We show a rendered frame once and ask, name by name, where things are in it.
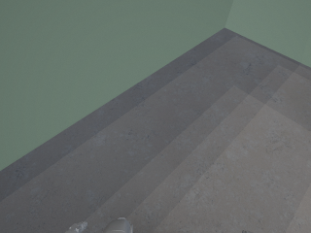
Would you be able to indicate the robot left hand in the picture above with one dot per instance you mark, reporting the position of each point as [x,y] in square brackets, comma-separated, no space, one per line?
[77,227]

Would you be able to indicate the robot left thigh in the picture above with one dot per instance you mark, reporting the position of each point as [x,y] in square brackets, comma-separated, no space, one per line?
[120,225]

